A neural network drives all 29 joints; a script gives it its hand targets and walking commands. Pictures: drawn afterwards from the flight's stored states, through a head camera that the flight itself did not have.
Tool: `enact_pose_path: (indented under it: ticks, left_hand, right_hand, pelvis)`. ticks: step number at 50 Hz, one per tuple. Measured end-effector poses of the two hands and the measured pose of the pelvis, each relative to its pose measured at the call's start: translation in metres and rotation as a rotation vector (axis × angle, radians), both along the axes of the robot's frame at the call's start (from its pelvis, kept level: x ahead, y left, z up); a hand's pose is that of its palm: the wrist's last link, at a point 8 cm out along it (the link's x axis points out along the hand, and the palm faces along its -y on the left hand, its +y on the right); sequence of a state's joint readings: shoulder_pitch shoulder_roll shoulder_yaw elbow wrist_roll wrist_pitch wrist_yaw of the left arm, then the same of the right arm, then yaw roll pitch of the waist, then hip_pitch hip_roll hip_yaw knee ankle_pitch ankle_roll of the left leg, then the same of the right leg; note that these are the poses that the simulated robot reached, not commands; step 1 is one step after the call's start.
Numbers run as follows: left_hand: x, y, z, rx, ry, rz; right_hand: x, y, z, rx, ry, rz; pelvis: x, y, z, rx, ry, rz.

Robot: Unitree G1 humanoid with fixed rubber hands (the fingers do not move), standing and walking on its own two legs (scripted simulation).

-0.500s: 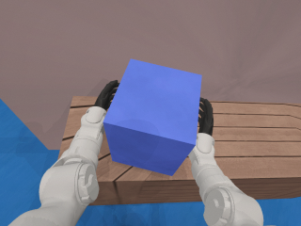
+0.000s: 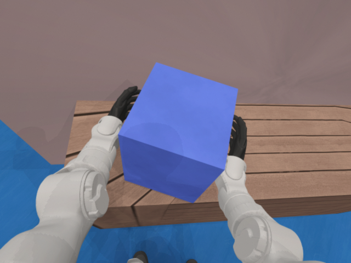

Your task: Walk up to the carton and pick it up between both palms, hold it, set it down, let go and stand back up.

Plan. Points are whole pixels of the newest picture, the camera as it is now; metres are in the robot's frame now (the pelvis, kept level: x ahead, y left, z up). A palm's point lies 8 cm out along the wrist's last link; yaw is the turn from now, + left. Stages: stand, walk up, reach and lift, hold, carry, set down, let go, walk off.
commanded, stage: set down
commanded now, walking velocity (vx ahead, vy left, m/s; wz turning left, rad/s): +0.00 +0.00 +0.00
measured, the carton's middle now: (176, 138) +0.41 -0.01 -0.03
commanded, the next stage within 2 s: none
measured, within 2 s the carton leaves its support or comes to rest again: rests again in 0.02 s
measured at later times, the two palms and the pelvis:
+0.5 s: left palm (116, 119) +0.45 +0.14 +0.00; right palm (232, 154) +0.35 -0.14 -0.01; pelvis -0.02 +0.02 -0.02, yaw -1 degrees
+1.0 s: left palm (116, 119) +0.45 +0.14 +0.00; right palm (231, 155) +0.35 -0.14 -0.01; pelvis -0.03 +0.02 -0.03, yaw -1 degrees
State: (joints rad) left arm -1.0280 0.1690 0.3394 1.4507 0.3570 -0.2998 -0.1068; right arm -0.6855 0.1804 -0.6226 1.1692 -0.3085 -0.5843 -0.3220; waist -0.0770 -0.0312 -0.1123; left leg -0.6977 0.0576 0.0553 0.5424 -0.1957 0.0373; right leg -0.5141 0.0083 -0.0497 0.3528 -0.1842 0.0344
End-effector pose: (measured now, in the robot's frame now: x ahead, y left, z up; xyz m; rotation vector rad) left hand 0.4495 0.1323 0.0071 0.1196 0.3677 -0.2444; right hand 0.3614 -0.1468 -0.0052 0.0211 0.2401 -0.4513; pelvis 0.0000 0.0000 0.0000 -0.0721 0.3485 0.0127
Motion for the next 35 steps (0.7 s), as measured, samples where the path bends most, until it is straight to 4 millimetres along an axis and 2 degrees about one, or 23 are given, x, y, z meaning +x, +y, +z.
enact_pose_path:
  ticks: [21, 35]
  left_hand:
    - [-0.005, 0.006, -0.009, -0.035, -0.037, -0.004]
    - [-0.003, 0.007, -0.010, -0.030, -0.043, -0.017]
  right_hand:
    - [-0.007, 0.007, -0.003, -0.018, -0.040, -0.014]
    - [-0.008, 0.009, -0.006, 0.006, -0.053, -0.030]
  pelvis:
    - [-0.021, 0.014, -0.017, -0.034, 0.053, 0.004]
    - [-0.022, 0.021, -0.027, -0.041, 0.053, 0.000]
